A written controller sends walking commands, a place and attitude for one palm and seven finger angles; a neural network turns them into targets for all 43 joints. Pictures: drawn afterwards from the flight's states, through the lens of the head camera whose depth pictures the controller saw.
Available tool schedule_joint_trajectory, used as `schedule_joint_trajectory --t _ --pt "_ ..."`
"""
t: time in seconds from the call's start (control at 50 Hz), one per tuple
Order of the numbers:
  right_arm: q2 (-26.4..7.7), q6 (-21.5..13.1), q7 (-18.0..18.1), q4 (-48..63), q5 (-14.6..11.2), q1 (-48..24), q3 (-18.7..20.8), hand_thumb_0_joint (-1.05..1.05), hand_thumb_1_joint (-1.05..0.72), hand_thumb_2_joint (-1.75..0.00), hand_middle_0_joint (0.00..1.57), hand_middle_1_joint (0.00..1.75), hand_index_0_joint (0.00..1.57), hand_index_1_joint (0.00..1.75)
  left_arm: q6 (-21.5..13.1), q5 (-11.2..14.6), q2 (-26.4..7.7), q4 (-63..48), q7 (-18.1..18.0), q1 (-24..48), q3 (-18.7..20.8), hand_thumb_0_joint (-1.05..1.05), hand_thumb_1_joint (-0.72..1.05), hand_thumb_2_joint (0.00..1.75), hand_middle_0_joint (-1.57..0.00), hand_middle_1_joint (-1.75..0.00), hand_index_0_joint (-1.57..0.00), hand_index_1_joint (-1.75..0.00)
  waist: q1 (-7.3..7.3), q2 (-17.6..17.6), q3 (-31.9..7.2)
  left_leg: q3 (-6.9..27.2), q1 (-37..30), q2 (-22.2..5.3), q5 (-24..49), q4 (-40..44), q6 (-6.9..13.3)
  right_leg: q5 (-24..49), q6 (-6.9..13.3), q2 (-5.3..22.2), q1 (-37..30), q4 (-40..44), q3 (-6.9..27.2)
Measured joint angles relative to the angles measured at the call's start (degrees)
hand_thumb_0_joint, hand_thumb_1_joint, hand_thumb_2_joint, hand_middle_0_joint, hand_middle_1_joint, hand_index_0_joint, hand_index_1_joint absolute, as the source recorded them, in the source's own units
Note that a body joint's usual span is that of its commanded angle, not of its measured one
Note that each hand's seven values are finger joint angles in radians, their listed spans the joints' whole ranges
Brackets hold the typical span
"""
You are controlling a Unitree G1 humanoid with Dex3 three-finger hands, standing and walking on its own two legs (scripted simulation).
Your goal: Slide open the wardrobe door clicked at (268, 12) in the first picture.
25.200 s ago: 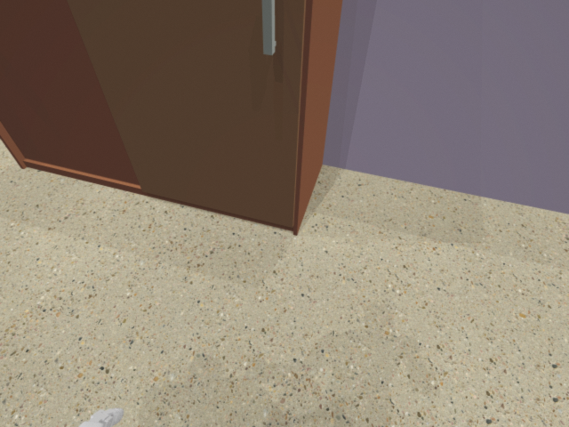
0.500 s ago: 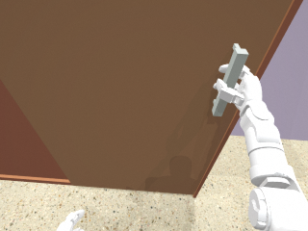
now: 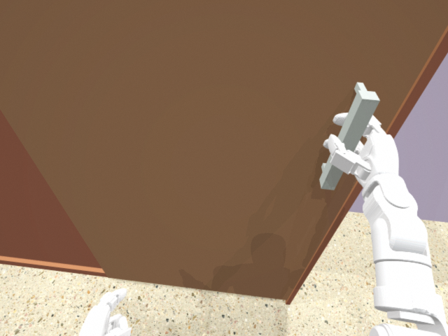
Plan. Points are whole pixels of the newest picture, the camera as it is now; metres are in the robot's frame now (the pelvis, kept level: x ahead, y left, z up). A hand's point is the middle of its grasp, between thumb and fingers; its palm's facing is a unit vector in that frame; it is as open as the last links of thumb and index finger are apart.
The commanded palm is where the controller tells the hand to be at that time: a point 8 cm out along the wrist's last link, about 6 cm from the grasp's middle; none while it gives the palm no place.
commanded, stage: tug the door sideways, standing still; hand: right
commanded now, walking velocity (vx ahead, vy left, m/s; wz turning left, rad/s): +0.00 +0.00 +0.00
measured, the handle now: (342, 139) +0.44 -0.18 +0.17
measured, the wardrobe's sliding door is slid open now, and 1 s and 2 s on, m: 0.00 0.05 0.28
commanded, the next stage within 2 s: step sideways, sliding the door along in 0.46 s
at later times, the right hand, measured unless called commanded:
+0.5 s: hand (329, 152) +0.38 -0.14 +0.18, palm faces +0.12 +0.99 -0.04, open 6.1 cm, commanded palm +0.36 -0.13 +0.17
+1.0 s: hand (302, 150) +0.39 -0.10 +0.17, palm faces +0.19 +0.98 -0.07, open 6.3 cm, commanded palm +0.37 -0.12 +0.18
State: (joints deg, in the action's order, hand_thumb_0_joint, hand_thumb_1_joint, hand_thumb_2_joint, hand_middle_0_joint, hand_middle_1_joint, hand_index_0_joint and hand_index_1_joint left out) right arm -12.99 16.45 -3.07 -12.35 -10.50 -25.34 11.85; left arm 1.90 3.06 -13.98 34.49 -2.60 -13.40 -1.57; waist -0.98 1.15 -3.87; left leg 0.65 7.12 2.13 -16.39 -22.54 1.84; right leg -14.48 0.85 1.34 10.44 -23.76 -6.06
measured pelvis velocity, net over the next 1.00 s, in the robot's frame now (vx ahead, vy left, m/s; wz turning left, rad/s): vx -0.03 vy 0.06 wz -0.08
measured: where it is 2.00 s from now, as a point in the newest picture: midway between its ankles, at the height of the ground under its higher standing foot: outside the picture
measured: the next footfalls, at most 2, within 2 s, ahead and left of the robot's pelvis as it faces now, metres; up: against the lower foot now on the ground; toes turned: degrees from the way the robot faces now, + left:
left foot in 0.90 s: +0.05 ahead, +0.16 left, +0.00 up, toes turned +1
left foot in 1.46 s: +0.13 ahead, +0.37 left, +0.00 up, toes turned -2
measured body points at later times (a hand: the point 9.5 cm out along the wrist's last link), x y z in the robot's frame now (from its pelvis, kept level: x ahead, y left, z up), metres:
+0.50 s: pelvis -0.02 +0.00 -0.01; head -0.02 +0.02 +0.44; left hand +0.15 +0.21 -0.12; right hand +0.37 -0.19 +0.18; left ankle -0.06 +0.10 -0.74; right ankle -0.02 -0.11 -0.74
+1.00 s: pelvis -0.03 +0.06 -0.02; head +0.00 +0.07 +0.43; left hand +0.11 +0.30 -0.15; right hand +0.38 -0.15 +0.18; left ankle +0.01 +0.16 -0.74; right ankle -0.04 -0.07 -0.70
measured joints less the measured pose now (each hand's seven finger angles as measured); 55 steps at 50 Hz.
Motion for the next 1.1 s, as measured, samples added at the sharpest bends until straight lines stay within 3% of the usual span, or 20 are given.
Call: schedule_joint_trajectory --t 0.18,0.38,0.58,0.66,0.72,0.8,0.86,0.9,0.92,0.94,0.98,1.02,1.06,1.1 --pt "3.14 2.94 3.03 -2.07 1.37 -6.68 -5.12 0.01 -0.67 -0.80 0.32 1.40 0.35 1.38 0.32 -0.75 -0.15 2.59 -0.86 2.50 0.18 0.01 0.90 0.90 -0.20 -0.30 -0.20 -0.29 2.82 -0.03 1.34 -3.83 0.55 -0.85 -1.23 -1.13 0.12 -0.30 -0.05 -1.07 2.53 -2.29 3.81" --pt "4.42 -0.02 5.62 -10.31 2.21 -12.07 -7.87 0.00 -0.70 -0.80 0.31 1.38 0.30 1.39 -0.62 -1.12 1.36 3.43 -0.33 2.48 -0.66 0.01 0.90 0.90 -0.20 -0.30 -0.20 -0.30 2.99 0.64 1.45 -5.62 2.10 -1.70 -1.78 -3.27 0.11 0.42 0.07 -2.02 4.42 -3.61 5.56" --pt "5.52 -4.33 7.79 -17.54 1.96 -16.87 -11.30 -0.01 -0.72 -0.77 0.30 1.37 0.25 1.40 -2.96 -1.10 1.42 5.90 0.70 0.00 -0.83 0.01 0.90 0.90 -0.20 -0.30 -0.20 -0.30 2.70 0.84 2.36 -6.28 3.55 -2.14 -1.73 -5.06 -0.07 0.89 0.30 -2.44 5.99 -5.08 6.15" --pt "2.37 -11.32 6.80 -19.57 3.55 -15.74 -10.96 -0.03 -0.66 -0.77 0.34 1.37 0.27 1.40 -2.23 -1.21 1.40 6.26 -0.74 1.31 -1.15 0.01 0.90 0.90 -0.20 -0.30 -0.20 -0.30 1.69 0.92 2.95 -4.12 5.27 -1.40 -1.53 -6.55 -0.41 0.41 0.48 -1.38 6.58 -6.09 4.04" --pt "0.58 -14.84 7.57 -20.03 3.21 -15.02 -10.62 -0.05 -0.64 -0.79 0.38 1.38 0.28 1.40 -2.18 -1.29 1.89 5.41 -2.29 1.23 -0.40 0.01 0.90 0.90 -0.20 -0.30 -0.20 -0.30 1.14 0.24 3.75 -2.24 8.41 -1.12 -4.98 -13.83 -1.29 -0.63 0.46 -0.95 6.90 -7.78 2.44" --pt "-0.27 -16.30 8.67 -19.59 2.72 -14.19 -9.33 -0.05 -0.65 -0.82 0.41 1.39 0.27 1.40 -1.45 -1.16 2.42 5.43 -3.29 0.99 0.21 0.01 0.90 0.90 -0.20 -0.30 -0.20 -0.30 0.65 1.24 5.86 -1.08 13.25 -0.01 -11.95 -27.04 -1.19 -0.96 -0.13 0.83 5.50 -8.11 2.60" --pt "-0.40 -16.68 9.00 -19.55 2.62 -14.21 -8.39 -0.05 -0.65 -0.83 0.43 1.39 0.26 1.40 -0.45 -0.87 2.49 5.64 -3.39 0.54 -0.06 0.01 0.90 0.90 -0.20 -0.30 -0.20 -0.30 1.31 2.38 7.55 -2.02 12.89 -0.68 -11.44 -22.47 -0.99 -1.56 -1.61 3.13 4.42 -9.04 3.52" --pt "-0.67 -16.99 9.04 -19.87 2.71 -14.80 -8.02 -0.05 -0.66 -0.84 0.44 1.40 0.26 1.40 -0.03 -0.52 2.50 5.26 -3.48 -0.16 -0.33 0.01 0.90 0.90 -0.20 -0.30 -0.20 -0.30 2.02 2.55 8.14 -2.94 10.47 -1.55 -8.19 -14.63 -0.60 -3.48 -2.38 4.48 5.03 -12.31 4.25" --pt "-0.88 -17.02 9.06 -19.70 2.95 -15.08 -7.75 -0.05 -0.66 -0.84 0.44 1.40 0.26 1.40 0.06 -0.25 2.47 5.18 -3.51 -0.30 -0.48 0.01 0.90 0.90 -0.20 -0.30 -0.20 -0.30 2.20 2.42 8.24 -3.81 9.97 -1.61 -2.79 -12.73 -0.74 -5.39 -1.79 5.13 6.06 -15.24 4.60" --pt "-0.80 -17.26 9.26 -19.42 3.27 -15.21 -7.42 -0.05 -0.67 -0.85 0.44 1.40 0.25 1.40 0.13 -0.08 2.29 5.49 -3.59 -0.08 -0.48 0.01 0.90 0.90 -0.20 -0.30 -0.20 -0.30 1.87 2.45 8.48 -4.81 10.11 -1.37 1.55 -13.14 -0.40 -8.84 -1.17 5.22 7.62 -19.50 5.62" --pt "0.50 -17.90 9.76 -18.74 3.80 -15.46 -7.24 -0.04 -0.68 -0.85 0.45 1.40 0.24 1.40 -0.17 -0.10 1.56 6.73 -3.90 0.60 0.23 0.02 0.90 0.90 -0.20 -0.30 -0.20 -0.30 1.30 2.66 9.42 -6.72 9.53 -1.21 0.92 -14.17 0.50 -13.91 -0.53 3.87 11.47 -30.34 7.45" --pt "1.69 -18.08 9.79 -17.00 4.50 -15.18 -7.78 -0.04 -0.69 -0.85 0.45 1.40 0.23 1.40 -0.75 -0.20 0.86 7.76 -3.89 1.16 1.06 0.02 0.90 0.90 -0.20 -0.30 -0.20 -0.30 1.87 1.87 10.29 -7.33 8.46 -1.58 -0.35 -13.08 1.07 -14.91 -0.48 2.46 13.98 -36.99 6.39" --pt "2.33 -18.78 9.57 -14.87 4.96 -14.71 -8.67 -0.04 -0.68 -0.85 0.44 1.40 0.23 1.40 -1.15 -0.54 0.30 7.75 -3.87 1.72 1.51 0.02 0.90 0.90 -0.20 -0.30 -0.20 -0.30 2.74 0.43 11.45 -7.25 7.72 -2.21 -0.25 -11.95 1.18 -13.75 -0.40 1.91 13.66 -34.76 3.74" --pt "2.81 -19.61 9.70 -12.42 5.04 -14.22 -9.65 -0.04 -0.69 -0.85 0.45 1.40 0.24 1.40 -1.41 -0.95 -0.04 6.79 -3.93 2.16 1.63 0.02 0.90 0.90 -0.20 -0.30 -0.20 -0.29 3.20 -1.12 12.09 -7.36 8.19 -2.83 -0.72 -12.73 1.13 -8.14 -0.41 1.93 10.75 -24.31 0.93"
